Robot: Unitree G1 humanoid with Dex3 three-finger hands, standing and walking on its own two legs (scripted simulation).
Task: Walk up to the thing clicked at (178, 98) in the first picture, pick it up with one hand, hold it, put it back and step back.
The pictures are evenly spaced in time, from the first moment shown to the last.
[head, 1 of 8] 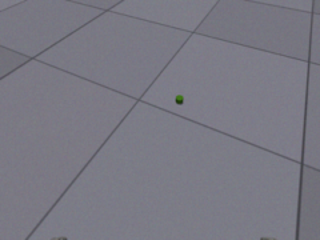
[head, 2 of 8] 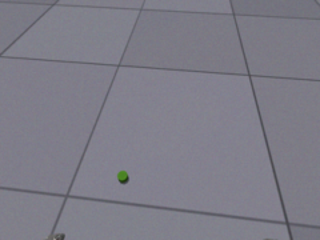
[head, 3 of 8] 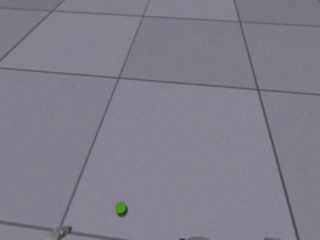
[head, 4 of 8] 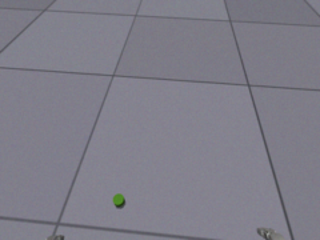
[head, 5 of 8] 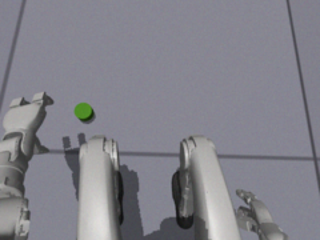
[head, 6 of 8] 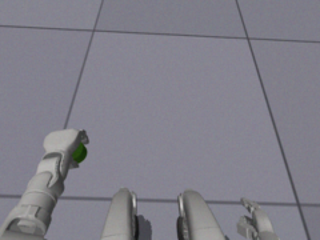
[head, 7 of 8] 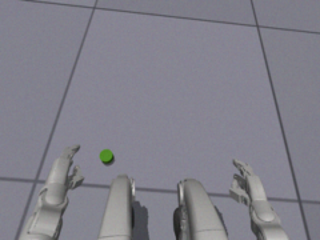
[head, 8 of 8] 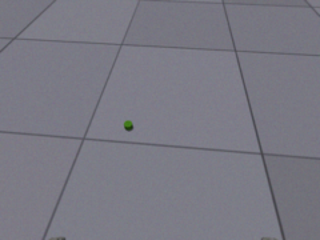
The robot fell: no
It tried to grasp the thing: yes
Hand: left
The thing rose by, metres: 0.70
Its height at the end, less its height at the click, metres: +0.00
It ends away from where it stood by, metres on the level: 0.01
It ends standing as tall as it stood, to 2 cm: yes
